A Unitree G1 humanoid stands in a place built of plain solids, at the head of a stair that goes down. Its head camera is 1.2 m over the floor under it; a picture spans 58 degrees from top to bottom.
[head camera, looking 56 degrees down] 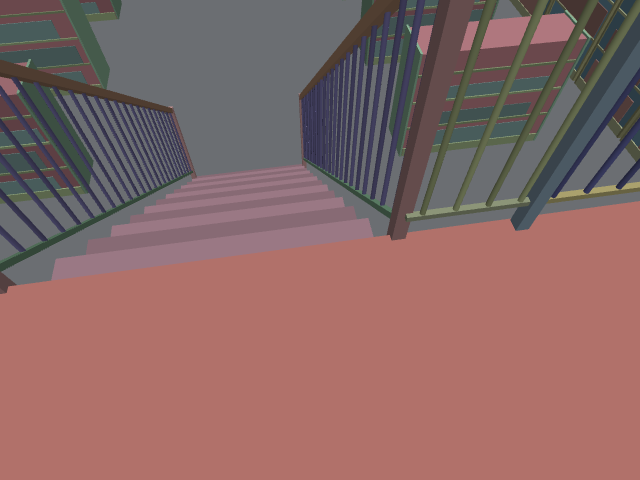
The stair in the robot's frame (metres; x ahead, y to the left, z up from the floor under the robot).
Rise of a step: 0.21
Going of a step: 0.23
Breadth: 1.22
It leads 9 degrees to the left of straight ahead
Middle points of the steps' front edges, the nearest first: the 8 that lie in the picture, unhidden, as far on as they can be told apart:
0.73 0.37 0.00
0.96 0.41 -0.21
1.19 0.44 -0.42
1.42 0.48 -0.62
1.65 0.52 -0.83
1.87 0.55 -1.04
2.10 0.59 -1.25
2.33 0.63 -1.46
